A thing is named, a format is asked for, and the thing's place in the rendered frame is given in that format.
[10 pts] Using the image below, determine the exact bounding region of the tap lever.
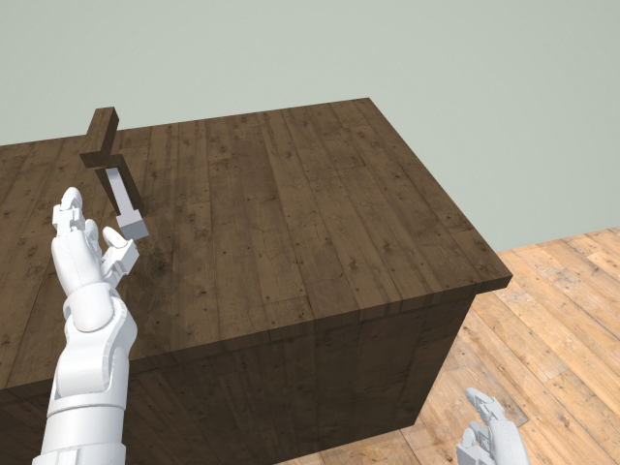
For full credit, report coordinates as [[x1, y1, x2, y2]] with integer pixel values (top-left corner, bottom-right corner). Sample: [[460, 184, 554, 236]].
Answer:
[[106, 168, 149, 241]]

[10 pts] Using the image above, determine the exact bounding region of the counter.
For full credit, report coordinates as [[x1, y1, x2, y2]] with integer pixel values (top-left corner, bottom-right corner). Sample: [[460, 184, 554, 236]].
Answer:
[[0, 98, 513, 465]]

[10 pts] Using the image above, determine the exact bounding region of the robot right hand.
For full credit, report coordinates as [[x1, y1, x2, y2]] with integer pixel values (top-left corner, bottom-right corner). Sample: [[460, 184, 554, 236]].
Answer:
[[456, 387, 531, 465]]

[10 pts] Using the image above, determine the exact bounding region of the left robot forearm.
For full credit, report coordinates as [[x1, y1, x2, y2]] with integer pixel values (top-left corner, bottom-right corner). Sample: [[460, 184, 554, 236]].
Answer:
[[32, 283, 138, 465]]

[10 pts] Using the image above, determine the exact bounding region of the robot left hand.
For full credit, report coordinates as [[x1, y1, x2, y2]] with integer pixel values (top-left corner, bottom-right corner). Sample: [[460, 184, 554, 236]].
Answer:
[[51, 187, 140, 297]]

